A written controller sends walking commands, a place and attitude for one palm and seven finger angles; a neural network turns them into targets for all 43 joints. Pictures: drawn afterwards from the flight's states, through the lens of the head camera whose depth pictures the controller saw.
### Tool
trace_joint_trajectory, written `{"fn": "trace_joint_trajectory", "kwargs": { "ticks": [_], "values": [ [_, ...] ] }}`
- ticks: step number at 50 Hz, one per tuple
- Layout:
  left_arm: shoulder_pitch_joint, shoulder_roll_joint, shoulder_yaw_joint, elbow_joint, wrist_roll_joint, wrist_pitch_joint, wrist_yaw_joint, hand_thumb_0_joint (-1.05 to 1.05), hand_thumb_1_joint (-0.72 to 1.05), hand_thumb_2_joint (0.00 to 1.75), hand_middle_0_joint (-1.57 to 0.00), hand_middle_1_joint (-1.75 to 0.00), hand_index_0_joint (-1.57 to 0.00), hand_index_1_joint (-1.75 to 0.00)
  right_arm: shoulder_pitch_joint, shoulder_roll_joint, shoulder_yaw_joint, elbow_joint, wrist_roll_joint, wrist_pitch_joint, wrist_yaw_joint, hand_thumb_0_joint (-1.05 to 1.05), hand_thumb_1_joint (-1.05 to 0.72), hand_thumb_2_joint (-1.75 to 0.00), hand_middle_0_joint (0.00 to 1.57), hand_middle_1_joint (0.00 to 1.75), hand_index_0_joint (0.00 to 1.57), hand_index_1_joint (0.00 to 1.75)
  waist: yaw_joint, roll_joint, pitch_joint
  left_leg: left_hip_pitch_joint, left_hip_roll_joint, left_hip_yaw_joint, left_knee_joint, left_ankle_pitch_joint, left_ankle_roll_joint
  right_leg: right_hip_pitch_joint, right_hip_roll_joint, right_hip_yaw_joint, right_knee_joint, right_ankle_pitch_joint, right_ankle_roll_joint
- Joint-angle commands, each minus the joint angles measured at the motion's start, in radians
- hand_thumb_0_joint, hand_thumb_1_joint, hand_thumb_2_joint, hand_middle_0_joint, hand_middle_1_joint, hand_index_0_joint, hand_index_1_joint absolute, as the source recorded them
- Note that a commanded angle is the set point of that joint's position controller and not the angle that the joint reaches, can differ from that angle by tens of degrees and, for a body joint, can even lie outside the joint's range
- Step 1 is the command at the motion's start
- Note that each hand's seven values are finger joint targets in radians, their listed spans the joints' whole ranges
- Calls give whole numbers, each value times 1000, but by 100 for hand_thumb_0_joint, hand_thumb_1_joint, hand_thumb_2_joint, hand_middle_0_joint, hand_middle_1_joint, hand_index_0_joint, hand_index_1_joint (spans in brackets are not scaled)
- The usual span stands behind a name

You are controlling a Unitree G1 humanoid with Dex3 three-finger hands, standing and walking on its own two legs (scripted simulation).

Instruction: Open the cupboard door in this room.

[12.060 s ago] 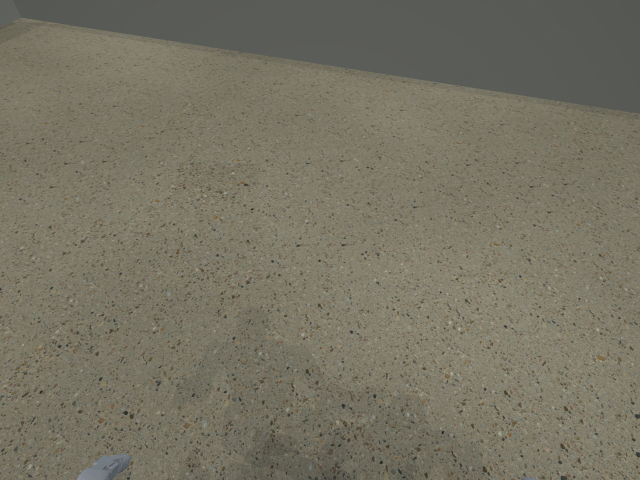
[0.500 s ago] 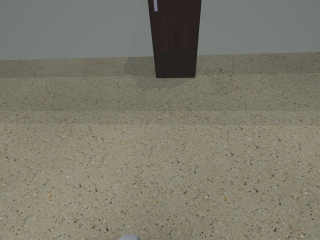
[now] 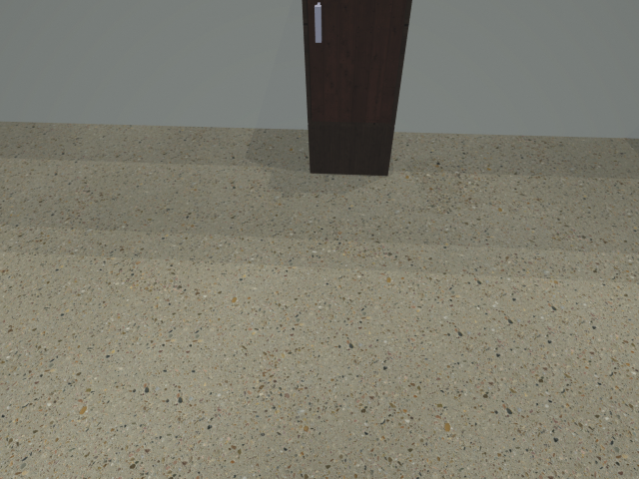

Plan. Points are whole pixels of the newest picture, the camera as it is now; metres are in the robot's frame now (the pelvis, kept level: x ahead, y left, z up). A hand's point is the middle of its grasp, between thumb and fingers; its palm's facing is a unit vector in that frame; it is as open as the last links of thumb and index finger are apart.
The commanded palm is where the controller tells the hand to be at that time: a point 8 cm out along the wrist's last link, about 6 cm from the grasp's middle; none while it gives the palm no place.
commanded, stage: turn or walk to find it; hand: left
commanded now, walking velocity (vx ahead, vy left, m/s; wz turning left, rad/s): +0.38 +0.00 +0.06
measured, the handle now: (318, 22) +1.61 +0.10 -0.03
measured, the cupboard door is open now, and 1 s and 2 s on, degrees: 0 0 0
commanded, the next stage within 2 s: stand and wait in 0.70 s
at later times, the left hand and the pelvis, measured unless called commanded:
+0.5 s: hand out of the picture +0.07 +0.16 -0.19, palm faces +0.16 -0.98 -0.10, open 7.4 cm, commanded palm none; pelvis +0.19 +0.03 -0.02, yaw +3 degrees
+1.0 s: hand (234, 286) +0.50 +0.21 -0.16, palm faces -0.01 -0.98 -0.22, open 7.4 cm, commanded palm none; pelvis +0.38 +0.03 -0.01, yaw +1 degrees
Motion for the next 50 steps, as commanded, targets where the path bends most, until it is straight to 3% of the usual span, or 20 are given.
{"fn": "trace_joint_trajectory", "kwargs": {
  "ticks": [1, 2, 3, 4, 5, 7, 10, 20, 21, 23, 24, 25, 26, 27, 31, 35, 44, 48, 49, 50],
  "values": [
    [184, 100, 31, 9, 1, -40, 11, 0, 90, 90, -20, -30, -20, -30, -18, -114, -25, -46, 4, -15, -5, 0, -90, -90, 20, 30, 20, 30, 92, -69, 19, -295, 92, -85, 111, -147, 77, 324, -25, 42, -283, 74, -6],
    [278, 199, 55, 32, 6, -47, 24, 0, 90, 90, -20, -30, -20, -30, -48, -51, -12, -82, 14, -18, 4, 0, -90, -90, 20, 30, 20, 30, 137, -326, 20, -515, -18, 29, 389, -209, 36, 453, -235, 349, -440, -135, -82],
    [331, 243, 61, 39, -7, -45, 35, 0, 90, 90, -20, -30, -20, -30, -134, -66, -13, -125, 9, -18, 14, 0, -90, -90, 20, 30, 20, 30, 168, -354, 58, -628, -5, -3, 586, -284, 37, 414, -375, 596, -581, -281, -155],
    [285, 222, 57, 28, -11, -49, 40, 0, 90, 90, -20, -30, -20, -30, -151, -92, -24, -122, 3, -17, 19, 0, -90, -90, 20, 30, 20, 30, 137, -249, 106, -638, 43, -61, 686, -190, 41, 316, -376, 596, -610, -372, -172],
    [218, 195, 53, 15, -11, -55, 42, 0, 90, 90, -20, -30, -20, -30, -155, -83, -28, -115, 2, -15, 25, 0, -90, -90, 20, 30, 20, 30, 109, -256, 164, -652, 70, -75, 735, -107, 42, 235, -352, 559, -617, -356, -158],
    [132, 125, 33, -4, -9, -59, 47, 0, 90, 90, -20, -30, -20, -30, -108, -64, -32, -81, -2, -9, 31, 0, -90, -90, 20, 30, 20, 30, 51, -142, 186, -600, 109, -70, 735, -16, 29, 158, -315, 389, -586, -192, -138],
    [141, 99, 21, 0, -7, -75, 46, 0, 90, 90, -20, -30, -20, -30, -53, -23, -26, -56, -3, 1, 41, 0, -90, -90, 20, 30, 20, 30, 19, -127, 121, -548, 94, -21, 674, 90, 0, 188, -217, 176, -554, 92, -102],
    [200, 122, 24, 48, -4, -81, 57, 0, 90, 90, -20, -30, -20, -30, -256, -4, -13, -147, 7, -18, 57, 0, -90, -90, 20, 30, 20, 30, 44, -147, 156, -468, 76, 75, 271, 149, 10, 284, -213, 48, -492, 454, -121],
    [198, 129, 27, 49, -4, -78, 57, 0, 90, 90, -20, -30, -20, -30, -241, -15, -15, -147, 7, -24, 55, 0, -90, -90, 20, 30, 20, 30, 35, -147, 136, -423, 66, 81, 243, 123, 21, 302, -219, 48, -451, 512, -122],
    [151, 152, 35, 41, -7, -76, 57, 0, 90, 90, -20, -30, -20, -30, -48, -56, -30, -94, 0, -36, 41, 0, -90, -90, 20, 30, 20, 30, -64, -98, 29, -154, 14, 108, 153, 144, 39, 255, -189, -23, -209, 667, -93],
    [160, 130, 33, 37, -12, -76, 55, 0, 90, 90, -20, -30, -20, -30, 114, -121, -45, -43, -7, -42, 32, 0, -90, -90, 20, 30, 20, 30, -122, 3, -89, 93, 49, 50, 118, 166, 53, 159, -135, -50, 18, 595, -61],
    [231, 72, 26, 23, -23, -71, 44, 0, 90, 90, -20, -30, -20, -30, 235, -244, -76, -12, -19, -50, 19, 0, -90, -90, 20, 30, 20, 30, -142, 268, -242, 356, 301, -311, 56, 164, 135, -98, 8, -86, 337, 169, -13],
    [187, 63, 15, -15, -24, -72, 40, 0, 90, 90, -20, -30, -20, -30, 294, -286, -83, 5, -2, -40, 10, 0, -90, -90, 20, 30, 20, 30, -153, 317, -268, 394, 428, -524, -78, 187, 202, -240, 67, 24, 559, -187, -20],
    [114, 78, 22, -38, -23, -70, 40, 0, 90, 90, -20, -30, -20, -30, 217, -271, -78, -13, 7, -32, 9, 0, -90, -90, 20, 30, 20, 30, -122, 192, -186, 265, 437, -499, -121, 50, 219, -266, 11, 83, 638, -159, -42],
    [38, 26, 24, -27, 0, -43, 24, 0, 90, 90, -20, -30, -20, -30, 15, -84, -27, -55, 1, -58, 5, 0, -90, -90, 20, 30, 20, 30, -23, 56, 58, -146, 304, -219, -204, 81, 135, -225, -78, 105, 572, 69, -19],
    [72, 12, 33, -44, 4, -5, 23, 0, 90, 90, -20, -30, -20, -30, -7, -58, -30, -66, 6, -68, 2, 0, -90, -90, 20, 30, 20, 30, 27, 65, 56, -198, 260, -96, -266, 65, 144, -238, -85, 98, 520, 196, 7],
    [-127, 29, 14, -127, -9, -8, 33, 0, 90, 90, -20, -30, -20, -30, 79, -90, -25, -25, 3, -57, -7, 0, -90, -90, 20, 30, 20, 30, -10, 70, 44, 1, 236, 25, -103, 710, 154, -166, -30, 29, 32, 235, 18],
    [-42, 54, 12, -93, -7, -24, 41, 0, 90, 90, -20, -30, -20, -30, 90, -79, -20, -4, 4, -36, -11, 0, -90, -90, 20, 30, 20, 30, 25, 55, 13, -30, 207, 26, 51, 624, 101, 70, 11, -3, -178, 319, 4],
    [31, 88, 17, -66, -5, -37, 44, 0, 90, 90, -20, -30, -20, -30, 92, -67, -15, 2, 8, -36, -9, 0, -90, -90, 20, 30, 20, 30, 56, 1, -33, -54, 171, 44, 141, 527, 66, 180, -13, 17, -251, 476, 4],
    [89, 157, 28, -40, -1, -49, 54, 0, 90, 90, -20, -30, -20, -30, 120, -22, -10, 0, 14, -36, -6, 0, -90, -90, 20, 30, 20, 30, 61, -138, -101, -199, 101, 81, 299, 243, 22, 356, -164, 185, -222, 800, -43]
  ]
}}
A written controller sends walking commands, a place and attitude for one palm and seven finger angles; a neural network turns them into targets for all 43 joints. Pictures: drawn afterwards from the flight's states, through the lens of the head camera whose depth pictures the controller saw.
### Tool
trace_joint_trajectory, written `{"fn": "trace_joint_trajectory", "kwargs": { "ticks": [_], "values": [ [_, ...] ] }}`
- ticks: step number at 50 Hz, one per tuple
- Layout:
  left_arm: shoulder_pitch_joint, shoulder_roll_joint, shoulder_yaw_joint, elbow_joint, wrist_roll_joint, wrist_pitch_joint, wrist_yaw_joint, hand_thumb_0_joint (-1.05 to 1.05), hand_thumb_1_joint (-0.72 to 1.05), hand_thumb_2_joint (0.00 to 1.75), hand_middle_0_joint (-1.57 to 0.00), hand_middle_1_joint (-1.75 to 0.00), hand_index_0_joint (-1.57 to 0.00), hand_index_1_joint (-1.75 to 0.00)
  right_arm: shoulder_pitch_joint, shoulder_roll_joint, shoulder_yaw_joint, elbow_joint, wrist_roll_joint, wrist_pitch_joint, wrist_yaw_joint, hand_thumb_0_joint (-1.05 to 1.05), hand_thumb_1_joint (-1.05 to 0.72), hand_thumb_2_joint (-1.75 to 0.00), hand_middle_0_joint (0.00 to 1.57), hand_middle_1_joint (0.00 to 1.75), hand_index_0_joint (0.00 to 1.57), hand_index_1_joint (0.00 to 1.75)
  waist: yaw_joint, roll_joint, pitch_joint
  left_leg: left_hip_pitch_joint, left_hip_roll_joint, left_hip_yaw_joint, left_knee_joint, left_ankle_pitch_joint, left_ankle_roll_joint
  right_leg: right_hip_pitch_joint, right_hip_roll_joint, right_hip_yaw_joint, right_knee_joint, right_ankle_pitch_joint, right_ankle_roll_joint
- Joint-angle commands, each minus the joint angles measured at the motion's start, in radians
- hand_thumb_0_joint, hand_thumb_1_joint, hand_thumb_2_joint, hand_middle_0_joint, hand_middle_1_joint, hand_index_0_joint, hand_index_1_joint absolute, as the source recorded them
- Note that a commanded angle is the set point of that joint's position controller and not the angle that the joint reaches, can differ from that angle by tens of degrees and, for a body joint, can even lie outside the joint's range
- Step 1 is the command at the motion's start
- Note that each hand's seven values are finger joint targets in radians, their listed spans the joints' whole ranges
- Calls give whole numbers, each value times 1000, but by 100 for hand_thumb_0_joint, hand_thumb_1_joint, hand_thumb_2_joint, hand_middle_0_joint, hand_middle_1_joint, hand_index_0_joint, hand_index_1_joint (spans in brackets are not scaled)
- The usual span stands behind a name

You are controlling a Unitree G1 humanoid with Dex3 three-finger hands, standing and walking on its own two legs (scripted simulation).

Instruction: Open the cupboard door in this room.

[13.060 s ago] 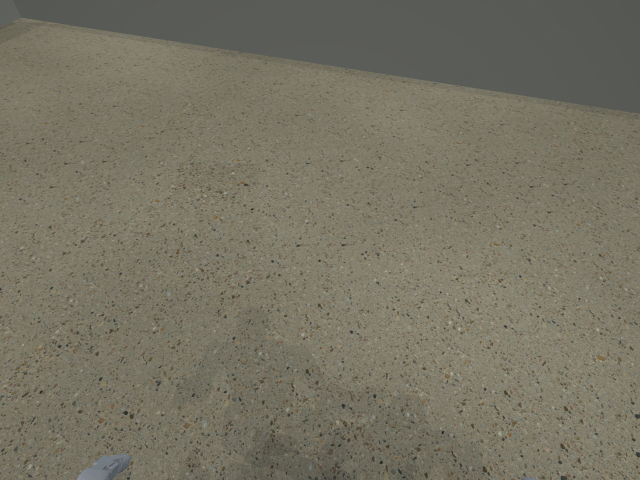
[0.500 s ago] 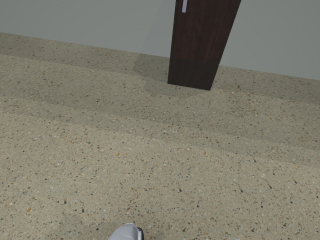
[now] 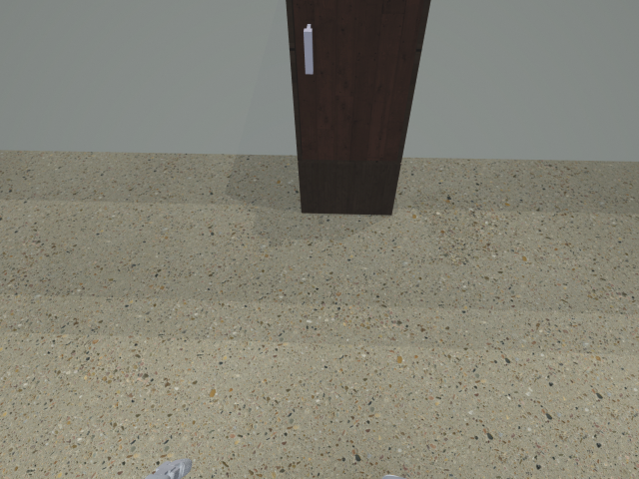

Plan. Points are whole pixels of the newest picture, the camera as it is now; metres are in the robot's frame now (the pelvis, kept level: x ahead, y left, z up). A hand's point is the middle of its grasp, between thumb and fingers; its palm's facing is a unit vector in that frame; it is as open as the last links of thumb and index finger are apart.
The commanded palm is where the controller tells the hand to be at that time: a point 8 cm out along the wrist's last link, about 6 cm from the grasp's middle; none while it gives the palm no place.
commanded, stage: stand and wait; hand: left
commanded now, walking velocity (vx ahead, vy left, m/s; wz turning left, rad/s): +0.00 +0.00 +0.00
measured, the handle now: (309, 48) +1.22 +0.05 -0.02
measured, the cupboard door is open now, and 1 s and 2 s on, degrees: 0 0 0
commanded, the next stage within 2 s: look at it before walking up in 1.08 s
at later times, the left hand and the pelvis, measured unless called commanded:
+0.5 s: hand out of the picture +0.05 +0.18 -0.16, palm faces +0.08 -0.98 -0.18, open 7.3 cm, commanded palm none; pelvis +0.05 +0.00 +0.01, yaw +1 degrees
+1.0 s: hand out of the picture +0.06 +0.17 -0.16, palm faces +0.04 -0.99 -0.17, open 7.3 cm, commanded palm none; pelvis +0.08 +0.01 +0.01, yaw +0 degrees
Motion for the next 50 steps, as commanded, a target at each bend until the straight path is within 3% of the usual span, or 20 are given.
{"fn": "trace_joint_trajectory", "kwargs": {
  "ticks": [1, 2, 3, 7, 10, 12, 13, 14, 15, 16, 17, 18, 19, 23, 28, 34, 39, 46, 50],
  "values": [
    [312, 196, 29, 76, -7, -35, 23, 0, 90, 90, -20, -30, -20, -30, 69, -60, -9, -44, 14, 3, -5, 0, -90, -90, 20, 30, 20, 30, 92, -218, -177, -312, 10, -62, 378, -166, -22, 479, -321, 323, -147, 793, -152],
    [280, 187, 21, 67, -17, -33, 25, 0, 90, 90, -20, -30, -20, -30, 66, -68, -7, -42, 19, 23, -16, 0, -90, -90, 20, 30, 20, 30, 79, -179, -160, -289, 30, -141, 463, -261, -25, 398, -352, 310, -194, 796, -211],
    [206, 172, 25, 60, -16, -36, 28, 0, 90, 90, -20, -30, -20, -30, 61, -52, -2, -33, 17, 34, -15, 0, -90, -90, 20, 30, 20, 30, 61, -215, -158, -291, 54, -179, 485, -230, -29, 357, -320, 294, -226, 682, -212],
    [74, 99, 18, 30, -8, -15, 36, 0, 90, 90, -20, -30, -20, -30, 27, -26, 1, -17, 13, 50, -10, 0, -90, -90, 20, 30, 20, 30, 30, -77, -91, -209, 66, -170, 373, -106, -28, 164, -226, 182, -301, 247, -165],
    [58, 107, 16, 39, -9, -6, 34, 0, 90, 90, -20, -30, -20, -30, 29, -19, 7, -14, 8, 56, -8, 0, -90, -90, 20, 30, 20, 30, 29, -104, -92, -178, 55, -144, 241, -32, -34, 140, -188, 164, -326, 63, -158],
    [56, 105, 16, 49, -14, 0, 33, 0, 90, 90, -20, -30, -20, -30, 39, -23, 8, -9, 7, 53, -8, 0, -90, -90, 20, 30, 20, 30, 25, -109, -80, -120, 54, -135, 95, 51, -36, 116, -154, 141, -312, -60, -132],
    [47, 102, 14, 51, -18, 4, 33, 0, 90, 90, -20, -30, -20, -30, 58, -30, 10, -1, 7, 49, -8, 0, -90, -90, 20, 30, 20, 30, 11, -99, -77, -65, 53, -134, 1, 123, -36, 80, -139, 127, -294, -129, -108],
    [49, 85, 10, 53, -22, 7, 31, 0, 90, 90, -20, -30, -20, -30, 61, -45, 9, 7, 6, 40, -7, 0, -90, -90, 20, 30, 20, 30, 9, -38, -70, -26, 70, -166, -79, 176, -30, 51, -105, 111, -257, -158, -77],
    [66, 65, 3, 56, -27, 13, 27, 0, 90, 90, -20, -30, -20, -30, 41, -79, 9, 3, 1, 32, -11, 0, -90, -90, 20, 30, 20, 30, 25, 57, -45, -79, 131, -244, -147, 156, -8, 55, -52, 83, -225, -167, -40],
    [84, 51, 2, 57, -27, 18, 25, 0, 90, 90, -20, -30, -20, -30, -9, -105, 6, -14, -2, 32, -15, 0, -90, -90, 20, 30, 20, 30, 50, 99, -2, -194, 177, -282, -205, 77, 13, 124, -21, 63, -224, -137, -16],
    [109, 56, 3, 70, -20, 23, 23, 0, 90, 90, -20, -30, -20, -30, -63, -114, 4, -31, 1, 37, -13, 0, -90, -90, 20, 30, 20, 30, 74, 80, 31, -265, 177, -278, -226, -2, 14, 172, -17, 59, -238, -152, -7],
    [113, 59, 4, 81, -16, 25, 24, 0, 90, 90, -20, -30, -20, -30, -85, -103, 8, -33, 2, 33, -10, 0, -90, -90, 20, 30, 20, 30, 73, 130, 48, -292, 160, -268, -256, -1, 10, 206, -21, 50, -217, -107, -1],
    [128, 64, 0, 93, -16, 24, 24, 0, 90, 90, -20, -30, -20, -30, -89, -100, 12, -35, 3, 31, -12, 0, -90, -90, 20, 30, 20, 30, 76, 134, 59, -296, 151, -258, -268, 17, 8, 230, -21, 52, -209, -68, 0],
    [185, 66, -14, 122, -20, 13, 27, 0, 90, 90, -20, -30, -20, -30, -59, -90, 18, -29, 8, 29, -16, 0, -90, -90, 20, 30, 20, 30, 65, 78, 43, -194, 120, -206, -227, 127, 3, 223, -45, 72, -254, -9, -9],
    [209, 61, -23, 136, -20, 4, 31, 0, 90, 90, -20, -30, -20, -30, -31, -94, 19, -19, 11, 30, -17, 0, -90, -90, 20, 30, 20, 30, 47, -2, 4, -110, 114, -188, -199, 196, 7, 208, -53, 81, -271, 9, -12],
    [246, 50, -26, 151, -20, -2, 37, 0, 90, 90, -20, -30, -20, -30, -24, -92, 22, -2, 13, 23, -21, 0, -90, -90, 20, 30, 20, 30, 46, 4, -22, -81, 116, -179, -185, 275, 10, 235, -57, 77, -248, 87, -17],
    [262, 40, -29, 156, -20, 0, 41, 0, 90, 90, -20, -30, -20, -30, -11, -78, 24, 8, 13, 25, -23, 0, -90, -90, 20, 30, 20, 30, 46, 19, 18, -100, 113, -176, -187, 263, 10, 226, -55, 78, -245, 77, -19],
    [263, 38, -27, 151, -20, 0, 45, 0, 90, 90, -20, -30, -20, -30, 11, -69, 23, 19, 12, 20, -26, 0, -90, -90, 20, 30, 20, 30, 48, 12, 2, -94, 114, -177, -175, 318, 13, 248, -55, 72, -219, 127, -22],
    [260, 38, -27, 150, -21, 3, 47, 0, 90, 90, -20, -30, -20, -30, 16, -64, 24, 25, 12, 20, -28, 0, -90, -90, 20, 30, 20, 30, 50, 21, 31, -105, 116, -174, -177, 325, 13, 242, -54, 68, -214, 121, -22]
  ]
}}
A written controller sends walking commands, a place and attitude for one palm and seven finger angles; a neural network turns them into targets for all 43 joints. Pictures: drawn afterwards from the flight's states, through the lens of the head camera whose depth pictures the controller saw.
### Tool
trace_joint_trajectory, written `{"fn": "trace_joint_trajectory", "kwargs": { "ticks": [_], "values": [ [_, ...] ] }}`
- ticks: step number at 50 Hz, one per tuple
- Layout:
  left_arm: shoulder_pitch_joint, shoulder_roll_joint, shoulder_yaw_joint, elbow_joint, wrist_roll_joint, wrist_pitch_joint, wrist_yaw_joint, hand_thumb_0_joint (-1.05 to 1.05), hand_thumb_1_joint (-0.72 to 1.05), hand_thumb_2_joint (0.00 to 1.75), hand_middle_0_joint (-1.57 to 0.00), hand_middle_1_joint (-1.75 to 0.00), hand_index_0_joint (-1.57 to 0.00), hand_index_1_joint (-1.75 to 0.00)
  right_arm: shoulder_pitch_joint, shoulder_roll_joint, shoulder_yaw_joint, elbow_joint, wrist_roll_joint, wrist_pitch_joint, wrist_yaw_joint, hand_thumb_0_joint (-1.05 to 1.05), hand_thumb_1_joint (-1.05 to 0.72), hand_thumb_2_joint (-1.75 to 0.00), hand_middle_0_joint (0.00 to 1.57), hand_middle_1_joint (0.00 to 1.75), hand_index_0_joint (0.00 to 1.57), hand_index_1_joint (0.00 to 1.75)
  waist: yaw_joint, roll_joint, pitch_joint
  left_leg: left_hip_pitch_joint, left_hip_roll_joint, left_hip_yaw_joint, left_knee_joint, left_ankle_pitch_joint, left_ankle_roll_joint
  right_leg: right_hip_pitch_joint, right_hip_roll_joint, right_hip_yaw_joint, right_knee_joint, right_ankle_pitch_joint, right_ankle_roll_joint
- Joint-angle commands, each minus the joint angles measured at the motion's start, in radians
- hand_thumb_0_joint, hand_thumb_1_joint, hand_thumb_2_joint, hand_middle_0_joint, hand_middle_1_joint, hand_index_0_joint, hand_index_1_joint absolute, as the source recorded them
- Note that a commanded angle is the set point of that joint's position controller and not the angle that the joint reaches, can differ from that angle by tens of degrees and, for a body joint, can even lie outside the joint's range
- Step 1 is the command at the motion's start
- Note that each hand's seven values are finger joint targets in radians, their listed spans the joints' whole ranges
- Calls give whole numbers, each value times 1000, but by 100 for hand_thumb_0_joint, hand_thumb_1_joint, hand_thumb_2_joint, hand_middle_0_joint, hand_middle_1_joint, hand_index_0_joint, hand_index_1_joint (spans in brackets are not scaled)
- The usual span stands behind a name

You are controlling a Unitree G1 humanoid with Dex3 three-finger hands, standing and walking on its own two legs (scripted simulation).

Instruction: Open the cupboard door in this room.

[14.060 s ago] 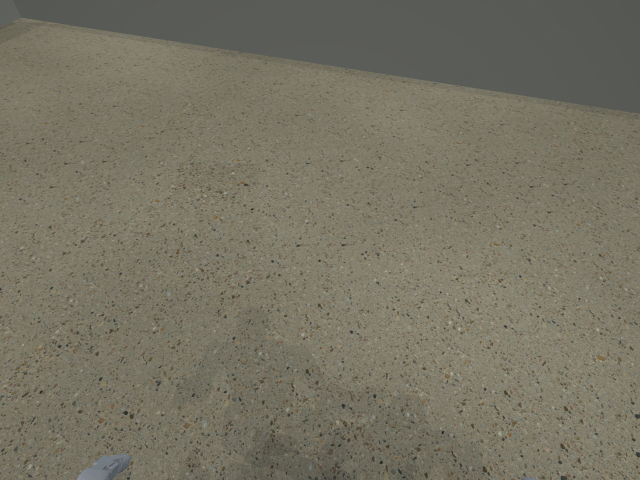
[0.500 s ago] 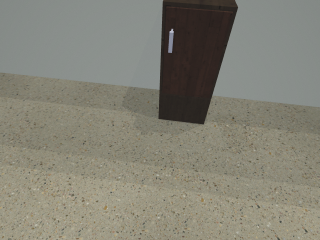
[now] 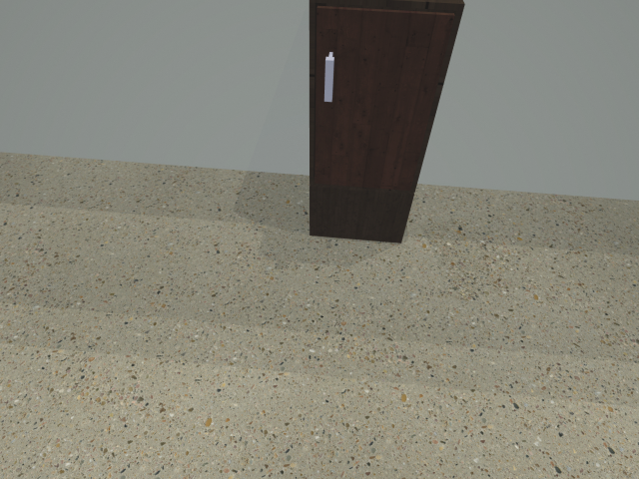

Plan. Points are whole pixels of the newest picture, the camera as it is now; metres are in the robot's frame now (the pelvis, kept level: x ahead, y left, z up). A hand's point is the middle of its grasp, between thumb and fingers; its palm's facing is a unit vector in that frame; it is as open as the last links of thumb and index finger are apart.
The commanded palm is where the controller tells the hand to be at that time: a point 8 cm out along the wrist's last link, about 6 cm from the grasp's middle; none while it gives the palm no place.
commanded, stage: stand and wait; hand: left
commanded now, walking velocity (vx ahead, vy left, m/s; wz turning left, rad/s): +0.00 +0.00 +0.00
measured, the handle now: (329, 76) +1.15 +0.04 -0.03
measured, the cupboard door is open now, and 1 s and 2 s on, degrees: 0 0 0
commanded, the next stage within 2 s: look at it before walking up in 0.08 s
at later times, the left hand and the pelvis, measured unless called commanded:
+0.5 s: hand out of the picture -0.01 +0.16 -0.18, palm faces +0.04 -0.98 -0.17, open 7.4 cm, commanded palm none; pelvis +0.00 +0.00 +0.00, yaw +0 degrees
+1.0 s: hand out of the picture +0.01 +0.18 -0.18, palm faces -0.03 -0.98 -0.21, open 7.4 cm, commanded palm none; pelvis +0.01 -0.01 -0.01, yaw -4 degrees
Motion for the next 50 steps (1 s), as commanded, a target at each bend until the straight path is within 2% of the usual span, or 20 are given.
{"fn": "trace_joint_trajectory", "kwargs": {
  "ticks": [1, 7, 12, 16, 23, 28, 32, 39, 41, 42, 43, 45, 46, 47, 48, 49, 50],
  "values": [
    [82, 82, 14, -17, -5, -6, 8, 0, 90, 90, -20, -30, -20, -30, 90, -88, -14, -7, -4, -4, -7, 0, -90, -90, 20, 30, 20, 30, 4, 12, 64, -107, 100, -80, -80, 234, 18, 41, -96, 98, -52, 206, -7],
    [72, 88, 15, -25, -4, -5, 7, 0, 90, 90, -20, -30, -20, -30, 93, -93, -16, -9, -4, -2, -6, 0, -90, -90, 20, 30, 20, 30, 4, 5, 75, -109, 98, -82, -82, 212, 19, 34, -94, 99, -53, 183, -6],
    [67, 97, 18, -30, -4, -8, 6, 0, 90, 90, -20, -30, -20, -30, 90, -98, -19, -12, -3, -4, -5, 0, -90, -90, 20, 30, 20, 30, 4, -11, 52, -100, 97, -83, -78, 210, 21, 46, -97, 98, -54, 193, -8],
    [65, 104, 19, -33, -4, -10, 5, 0, 90, 90, -20, -30, -20, -30, 84, -107, -22, -13, -4, -5, -5, 0, -90, -90, 20, 30, 20, 30, 1, -1, 35, -85, 95, -81, -76, 213, 21, 49, -98, 104, -57, 203, -12],
    [51, 120, 24, -34, -2, -12, 5, 0, 90, 90, -20, -30, -20, -30, 75, -121, -24, -18, -3, -7, -6, 0, -90, -90, 20, 30, 20, 30, -1, 15, 46, -90, 98, -83, -81, 219, 22, 56, -98, 102, -60, 205, -14],
    [42, 132, 25, -37, -1, -11, 2, 0, 90, 90, -20, -30, -20, -30, 60, -136, -27, -25, -4, -6, -5, 0, -90, -90, 20, 30, 20, 30, 0, 6, 70, -96, 98, -87, -89, 189, 24, 39, -97, 102, -71, 171, -14],
    [30, 146, 28, -42, -1, -12, 1, 0, 90, 90, -20, -30, -20, -30, 46, -155, -30, -32, -4, -7, -5, 0, -90, -90, 20, 30, 20, 30, 1, 17, 62, -90, 97, -92, -93, 182, 26, 40, -96, 106, -75, 162, -16],
    [0, 185, 36, -56, 1, -16, -4, 0, 90, 90, -20, -30, -20, -30, 13, -194, -36, -46, -5, -9, -1, 0, -90, -90, 20, 30, 20, 30, 1, -3, 54, -89, 100, -96, -100, 166, 29, 45, -99, 112, -83, 155, -20],
    [9, 148, 32, -50, -1, -6, -7, 0, 90, 90, -20, -30, -20, -30, 32, -158, -31, -37, -12, -3, -2, 0, -90, -90, 20, 30, 20, 30, -2, 5, 49, -70, 98, -68, -81, 84, 18, 16, -89, 130, -86, 78, -19],
    [18, 136, 35, -50, 2, 3, -10, 0, 90, 90, -20, -30, -20, -30, 51, -145, -33, -38, -14, 3, -1, 0, -90, -90, 20, 30, 20, 30, -5, 16, 38, -62, 98, -57, -63, 0, 19, -8, -82, 134, -68, -19, -22],
    [7, 147, 42, -58, 4, 12, -16, 0, 90, 90, -20, -30, -20, -30, 52, -151, -37, -44, -16, 10, 0, 0, -90, -90, 20, 30, 20, 30, -6, 19, 63, -80, 107, -57, -71, -115, 23, -50, -69, 143, -60, -138, -24],
    [-9, 154, 57, -86, 12, 24, -31, 0, 90, 90, -20, -30, -20, -30, 42, -184, -53, -69, -21, 19, 1, 0, -90, -90, 20, 30, 20, 30, -9, 42, 121, -114, 142, -94, -96, -293, 45, -157, -35, 142, -11, -285, -25],
    [-17, 152, 62, -106, 15, 27, -38, 0, 90, 90, -20, -30, -20, -30, 48, -206, -62, -82, -22, 20, 1, 0, -90, -90, 20, 30, 20, 30, -14, 74, 145, -109, 178, -138, -124, -365, 68, -221, -10, 122, 57, -305, -22],
    [-32, 141, 64, -123, 17, 28, -46, 0, 90, 90, -20, -30, -20, -30, 55, -238, -72, -90, -23, 19, 1, 0, -90, -90, 20, 30, 20, 30, -22, 133, 151, -85, 244, -202, -172, -437, 100, -284, 24, 74, 180, -285, -14],
    [-58, 119, 67, -148, 20, 29, -53, 0, 90, 90, -20, -30, -20, -30, 56, -261, -82, -95, -22, 12, 0, 0, -90, -90, 20, 30, 20, 30, -33, 200, 167, -72, 324, -259, -223, -445, 139, -343, 30, 26, 340, -225, -7],
    [-108, 114, 69, -180, 21, 28, -59, 0, 90, 90, -20, -30, -20, -30, 68, -266, -87, -99, -23, 2, 1, 0, -90, -90, 20, 30, 20, 30, -48, 204, 184, -24, 366, -281, -246, -360, 175, -431, -8, 50, 427, -251, -4],
    [-138, 111, 73, -204, 22, 23, -65, 0, 90, 90, -20, -30, -20, -30, 82, -263, -88, -98, -25, -7, 2, 0, -90, -90, 20, 30, 20, 30, -54, 174, 180, 34, 380, -269, -234, -257, 189, -492, -34, 70, 448, -260, -1]
  ]
}}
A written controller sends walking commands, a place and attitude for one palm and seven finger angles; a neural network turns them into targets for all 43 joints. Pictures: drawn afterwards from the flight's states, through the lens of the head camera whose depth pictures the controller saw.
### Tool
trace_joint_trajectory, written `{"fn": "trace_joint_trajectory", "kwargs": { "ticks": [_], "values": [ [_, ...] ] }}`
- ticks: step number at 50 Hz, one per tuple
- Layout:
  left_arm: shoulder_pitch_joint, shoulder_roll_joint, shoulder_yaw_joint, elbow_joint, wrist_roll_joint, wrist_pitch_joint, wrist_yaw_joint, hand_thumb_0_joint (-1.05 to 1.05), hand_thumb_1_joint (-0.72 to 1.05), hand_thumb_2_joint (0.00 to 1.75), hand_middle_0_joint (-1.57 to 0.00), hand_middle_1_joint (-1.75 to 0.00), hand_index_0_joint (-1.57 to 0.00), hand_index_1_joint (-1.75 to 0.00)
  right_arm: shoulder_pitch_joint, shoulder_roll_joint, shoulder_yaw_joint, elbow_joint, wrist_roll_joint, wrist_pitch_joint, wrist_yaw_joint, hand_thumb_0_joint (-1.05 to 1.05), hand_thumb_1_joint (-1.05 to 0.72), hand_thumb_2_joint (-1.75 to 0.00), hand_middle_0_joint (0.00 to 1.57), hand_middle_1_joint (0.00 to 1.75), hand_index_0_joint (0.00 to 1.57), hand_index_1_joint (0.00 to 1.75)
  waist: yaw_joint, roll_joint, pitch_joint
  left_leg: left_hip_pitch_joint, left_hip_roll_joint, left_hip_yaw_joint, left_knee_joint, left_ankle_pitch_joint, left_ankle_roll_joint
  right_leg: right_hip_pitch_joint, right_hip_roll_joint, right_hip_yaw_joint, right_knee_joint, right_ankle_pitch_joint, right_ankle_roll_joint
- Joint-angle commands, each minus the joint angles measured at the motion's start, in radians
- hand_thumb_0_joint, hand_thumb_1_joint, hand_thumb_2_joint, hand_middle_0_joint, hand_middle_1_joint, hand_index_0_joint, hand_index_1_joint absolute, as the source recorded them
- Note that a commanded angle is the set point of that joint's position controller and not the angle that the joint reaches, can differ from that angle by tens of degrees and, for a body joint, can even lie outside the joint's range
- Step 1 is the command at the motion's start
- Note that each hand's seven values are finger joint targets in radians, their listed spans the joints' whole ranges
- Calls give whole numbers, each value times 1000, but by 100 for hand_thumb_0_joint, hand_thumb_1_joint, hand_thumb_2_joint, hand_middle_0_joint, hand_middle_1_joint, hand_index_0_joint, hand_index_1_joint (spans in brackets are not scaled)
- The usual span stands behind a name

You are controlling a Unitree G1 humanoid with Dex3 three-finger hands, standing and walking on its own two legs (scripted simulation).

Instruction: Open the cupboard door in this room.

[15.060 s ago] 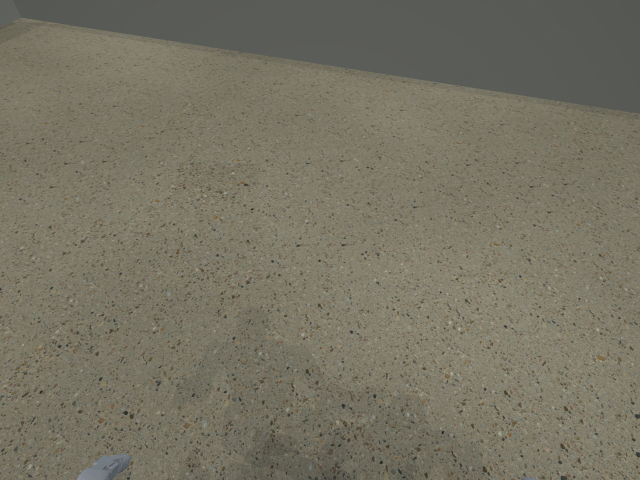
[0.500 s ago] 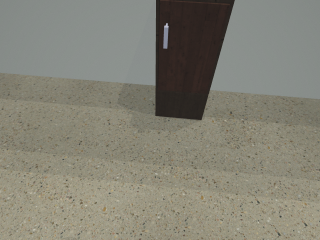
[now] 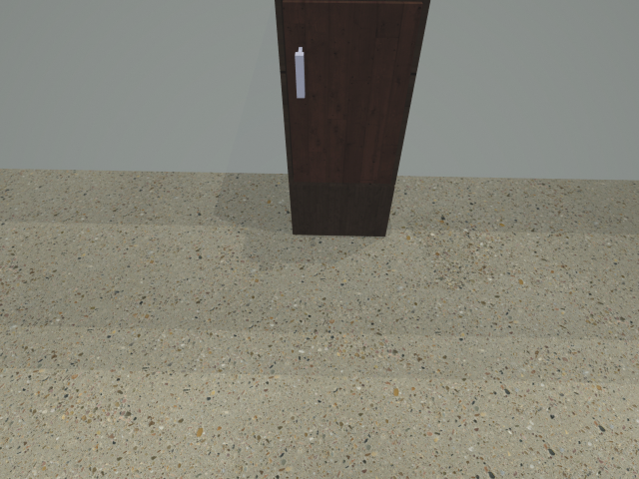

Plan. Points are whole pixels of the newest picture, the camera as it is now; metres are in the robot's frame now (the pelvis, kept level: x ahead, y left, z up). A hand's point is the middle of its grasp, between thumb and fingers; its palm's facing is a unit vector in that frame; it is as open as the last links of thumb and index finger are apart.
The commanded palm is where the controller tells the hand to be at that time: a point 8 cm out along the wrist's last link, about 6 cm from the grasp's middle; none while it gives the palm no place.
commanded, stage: walk to a spot facing it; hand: left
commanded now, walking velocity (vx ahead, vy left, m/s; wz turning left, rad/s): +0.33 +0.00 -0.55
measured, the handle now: (300, 72) +1.13 +0.14 -0.03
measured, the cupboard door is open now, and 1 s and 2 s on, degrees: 0 0 0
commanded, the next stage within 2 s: turn to face it in 0.52 s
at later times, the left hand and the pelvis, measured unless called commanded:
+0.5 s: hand out of the picture +0.15 +0.13 -0.16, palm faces -0.09 -0.98 -0.16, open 7.4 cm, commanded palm none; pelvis +0.17 -0.04 +0.01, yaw -9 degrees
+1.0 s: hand (271, 274) +0.51 +0.14 -0.15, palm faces -0.19 -0.96 -0.22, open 7.4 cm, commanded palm none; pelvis +0.35 -0.02 +0.01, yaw -10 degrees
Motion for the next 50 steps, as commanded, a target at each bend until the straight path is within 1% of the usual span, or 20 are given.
{"fn": "trace_joint_trajectory", "kwargs": {
  "ticks": [1, 4, 6, 7, 8, 9, 12, 14, 17, 26, 28, 29, 30, 31, 32, 33, 36, 39, 43, 50],
  "values": [
    [-164, 51, 28, -161, 3, -29, -20, 0, 90, 90, -20, -30, -20, -30, 99, -184, -47, -31, -10, -28, -8, 0, -90, -90, 20, 30, 20, 30, -64, 137, 172, 76, 350, -300, -290, -62, 190, -392, -71, 19, 200, -94, 14],
    [-110, 40, 34, -158, -2, -42, -29, 0, 90, 90, -20, -30, -20, -30, 42, -188, -49, -49, -17, -34, -5, 0, -90, -90, 20, 30, 20, 30, -19, 97, 115, 24, 318, -157, -182, 130, 140, -205, -69, -23, 71, -71, 13],
    [163, 81, 47, -69, 1, -55, -27, 0, 90, 90, -20, -30, -20, -30, -27, -193, -47, -73, -7, -35, 1, 0, -90, -90, 20, 30, 20, 30, 116, -58, -21, -120, 193, -1, 191, 278, 64, 189, 4, -60, -151, 101, -12],
    [312, 210, 71, -23, 7, -69, -8, 0, 90, 90, -20, -30, -20, -30, -53, -130, -32, -118, 11, -38, 13, 0, -90, -90, 20, 30, 20, 30, 170, -391, -69, -419, 73, 61, 530, 60, 6, 404, -212, 312, -307, 34, -92],
    [363, 248, 72, -8, -15, -69, 10, 0, 90, 90, -20, -30, -20, -30, -141, -104, -18, -180, 9, -41, 20, 0, -90, -90, 20, 30, 20, 30, 170, -430, -46, -596, -31, -27, 732, -210, -17, 426, -342, 635, -423, 211, -160],
    [315, 240, 74, -27, -20, -72, 22, 0, 90, 90, -20, -30, -20, -30, -154, -118, -27, -184, 9, -39, 21, 0, -90, -90, 20, 30, 20, 30, 140, -279, -23, -640, 15, -126, 805, -169, -8, 419, -370, 628, -420, 192, -215],
    [99, 165, 50, -91, -15, -82, 21, 0, 90, 90, -20, -30, -20, -30, -160, -105, -37, -150, -4, -31, 31, 0, -90, -90, 20, 30, 20, 30, 49, -53, 72, -581, 96, -172, 796, 38, -15, 145, -313, 498, -454, -67, -180],
    [70, 142, 38, -98, -7, -92, 20, 0, 90, 90, -20, -30, -20, -30, -113, -83, -35, -126, -10, -17, 38, 0, -90, -90, 20, 30, 20, 30, 8, -36, 55, -519, 89, -146, 721, 110, -34, 82, -248, 362, -459, 52, -140],
    [85, 144, 32, -77, -5, -107, 20, 0, 90, 90, -20, -30, -20, -30, -104, -73, -35, -130, -7, -8, 45, 0, -90, -90, 20, 30, 20, 30, -8, -68, 53, -525, 83, -132, 633, 167, -52, 101, -212, 279, -460, 198, -133],
    [152, 130, 24, -35, -5, -103, 29, 0, 90, 90, -20, -30, -20, -30, -315, -55, -12, -220, 2, -33, 50, 0, -90, -90, 20, 30, 20, 30, 50, -140, 87, -478, 30, -73, 243, 186, -38, 238, -195, 220, -380, 579, -131],
    [126, 152, 34, -43, -4, -98, 31, 0, 90, 90, -20, -30, -20, -30, -264, -70, -18, -210, 3, -43, 43, 0, -90, -90, 20, 30, 20, 30, 22, -136, 52, -361, 1, -57, 150, 168, -25, 246, -191, 216, -296, 675, -120],
    [98, 162, 38, -50, -8, -96, 31, 0, 90, 90, -20, -30, -20, -30, -176, -91, -23, -180, 0, -48, 33, 0, -90, -90, 20, 30, 20, 30, -22, -116, 11, -233, -24, -40, 77, 214, -21, 223, -164, 190, -208, 739, -101],
    [79, 157, 39, -60, -14, -94, 31, 0, 90, 90, -20, -30, -20, -30, -40, -133, -33, -139, -4, -56, 22, 0, -90, -90, 20, 30, 20, 30, -78, -70, -64, -3, -3, -64, 8, 301, -9, 126, -123, 170, -44, 707, -68],
    [111, 111, 35, -74, -25, -91, 26, 0, 90, 90, -20, -30, -20, -30, 107, -235, -56, -104, -16, -64, 10, 0, -90, -90, 20, 30, 20, 30, -121, 133, -211, 262, 210, -297, 17, 478, 57, -56, -16, 91, 198, 382, -14],
    [134, 71, 19, -82, -33, -94, 19, 0, 90, 90, -20, -30, -20, -30, 213, -317, -67, -79, -11, -56, 9, 0, -90, -90, 20, 30, 20, 30, -131, 329, -305, 371, 431, -544, -31, 736, 167, -199, 69, 43, 509, -241, 12],
    [99, 82, 21, -92, -26, -93, 30, 0, 90, 90, -20, -30, -20, -30, 176, -272, -49, -76, -4, -39, 9, 0, -90, -90, 20, 30, 20, 30, -116, 220, -258, 279, 438, -529, -66, 771, 224, -224, 27, 111, 598, -259, -5],
    [13, 53, 21, -75, -16, -82, 24, 0, 90, 90, -20, -30, -20, -30, 40, -129, -13, -87, -5, -56, 0, 0, -90, -90, 20, 30, 20, 30, -52, 131, -68, 30, 302, -334, -106, 858, 182, -235, -51, 108, 586, -96, 28],
    [36, 19, 11, -62, -15, -57, 18, 0, 90, 90, -20, -30, -20, -30, 0, -98, 0, -68, 3, -66, -3, 0, -90, -90, 20, 30, 20, 30, 0, 124, -84, -42, 206, -193, -132, 928, 138, -129, -59, 64, 396, -18, 55],
    [-28, 25, 4, -78, -11, -39, 27, 0, 90, 90, -20, -30, -20, -30, 34, -97, -7, -53, 5, -58, -5, 0, -90, -90, 20, 30, 20, 30, -5, 102, -110, -17, 176, -207, -124, 985, 141, -93, -46, 41, 239, 70, 71],
    [-154, 53, -1, -129, -19, -27, 38, 0, 90, 90, -20, -30, -20, -30, 51, -129, -21, -31, -3, -15, -2, 0, -90, -90, 20, 30, 20, 30, -21, 151, -19, -77, 186, -297, -108, 772, 151, -6, -28, 14, -5, 41, 68]
  ]
}}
